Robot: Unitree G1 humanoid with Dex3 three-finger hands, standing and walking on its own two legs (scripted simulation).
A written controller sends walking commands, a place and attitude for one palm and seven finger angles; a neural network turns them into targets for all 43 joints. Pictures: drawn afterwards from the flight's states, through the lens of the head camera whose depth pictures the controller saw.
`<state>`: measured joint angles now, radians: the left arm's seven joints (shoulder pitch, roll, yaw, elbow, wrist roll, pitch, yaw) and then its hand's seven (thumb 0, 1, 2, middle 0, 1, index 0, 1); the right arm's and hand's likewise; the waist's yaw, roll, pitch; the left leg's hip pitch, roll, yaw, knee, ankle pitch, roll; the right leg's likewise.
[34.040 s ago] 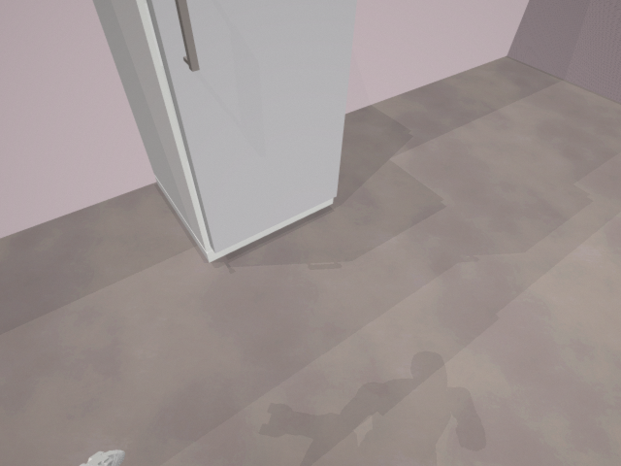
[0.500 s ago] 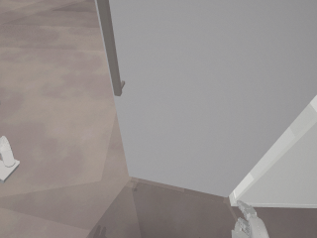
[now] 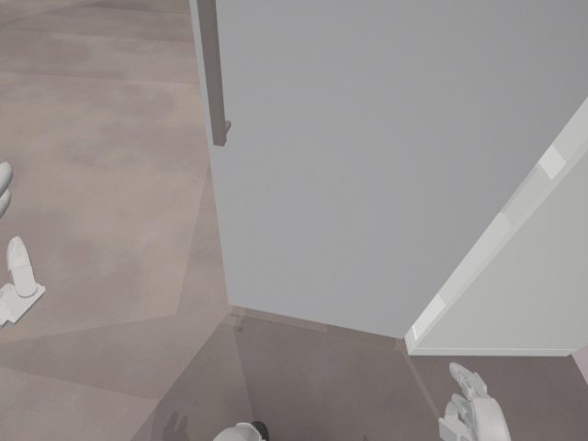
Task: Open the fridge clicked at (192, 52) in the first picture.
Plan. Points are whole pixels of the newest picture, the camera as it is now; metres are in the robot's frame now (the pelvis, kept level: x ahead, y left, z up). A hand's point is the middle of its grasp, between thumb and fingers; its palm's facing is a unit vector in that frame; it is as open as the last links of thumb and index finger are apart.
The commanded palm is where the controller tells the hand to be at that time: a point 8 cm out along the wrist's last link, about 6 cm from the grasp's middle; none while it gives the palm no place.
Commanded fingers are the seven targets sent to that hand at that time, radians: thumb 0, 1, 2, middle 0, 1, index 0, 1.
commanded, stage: step back with the hand held close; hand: left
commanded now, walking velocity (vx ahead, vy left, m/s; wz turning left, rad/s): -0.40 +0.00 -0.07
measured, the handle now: (215, 48) +0.60 +0.17 +0.23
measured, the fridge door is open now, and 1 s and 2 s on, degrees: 79 79 79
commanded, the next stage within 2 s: stop stepping back and stand still in 0.28 s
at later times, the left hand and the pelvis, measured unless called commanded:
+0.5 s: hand out of the picture +0.11 +0.24 +0.16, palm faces +0.23 -0.87 -0.43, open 7.4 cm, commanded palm +0.04 +0.29 +0.19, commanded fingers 0.00 0.90 0.90 -0.20 -0.30 -0.20 -0.30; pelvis -0.13 +0.01 +0.01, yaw -7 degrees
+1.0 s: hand out of the picture +0.02 +0.27 +0.18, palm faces +0.33 -0.84 -0.44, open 7.5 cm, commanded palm -0.04 +0.32 +0.19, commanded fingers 0.00 0.90 0.90 -0.20 -0.30 -0.20 -0.30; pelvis -0.20 +0.03 +0.01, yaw -5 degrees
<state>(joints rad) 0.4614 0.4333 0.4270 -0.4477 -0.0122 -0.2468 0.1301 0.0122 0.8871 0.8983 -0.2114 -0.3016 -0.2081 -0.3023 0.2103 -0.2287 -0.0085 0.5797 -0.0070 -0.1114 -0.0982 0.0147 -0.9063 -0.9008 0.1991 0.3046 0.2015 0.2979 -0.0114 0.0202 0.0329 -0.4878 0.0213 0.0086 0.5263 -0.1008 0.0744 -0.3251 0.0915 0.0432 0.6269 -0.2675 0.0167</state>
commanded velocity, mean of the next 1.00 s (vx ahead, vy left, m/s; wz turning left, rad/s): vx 0.02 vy -0.03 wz -0.03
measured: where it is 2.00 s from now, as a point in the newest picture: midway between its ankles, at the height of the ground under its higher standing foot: outside the picture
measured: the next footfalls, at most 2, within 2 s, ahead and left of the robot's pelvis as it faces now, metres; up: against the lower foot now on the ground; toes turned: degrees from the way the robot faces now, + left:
right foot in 0.12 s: -0.07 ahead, -0.13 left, +0.00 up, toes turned +3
left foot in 0.28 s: +0.06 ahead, +0.08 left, +0.00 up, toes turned -1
